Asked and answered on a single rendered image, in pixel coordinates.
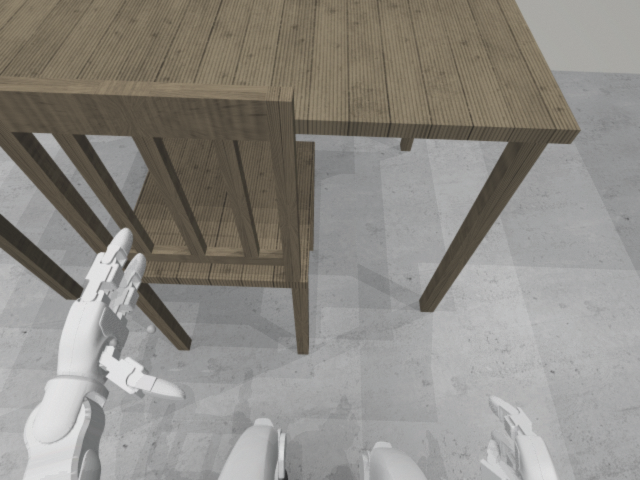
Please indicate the robot right shin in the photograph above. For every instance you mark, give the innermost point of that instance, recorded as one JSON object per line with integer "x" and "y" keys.
{"x": 382, "y": 444}

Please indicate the chair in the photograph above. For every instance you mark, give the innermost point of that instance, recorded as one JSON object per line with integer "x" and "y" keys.
{"x": 229, "y": 196}

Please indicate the left robot hand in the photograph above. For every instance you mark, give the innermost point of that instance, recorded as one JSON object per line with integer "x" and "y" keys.
{"x": 99, "y": 316}

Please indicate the right robot hand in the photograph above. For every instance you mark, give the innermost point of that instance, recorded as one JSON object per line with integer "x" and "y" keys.
{"x": 528, "y": 458}

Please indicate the table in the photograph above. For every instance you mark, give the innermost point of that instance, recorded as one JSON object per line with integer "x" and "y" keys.
{"x": 426, "y": 69}

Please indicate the robot left forearm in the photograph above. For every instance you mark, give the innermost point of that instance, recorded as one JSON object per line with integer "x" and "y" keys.
{"x": 62, "y": 434}

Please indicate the robot left thigh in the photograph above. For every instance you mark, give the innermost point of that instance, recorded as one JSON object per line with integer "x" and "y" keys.
{"x": 259, "y": 454}

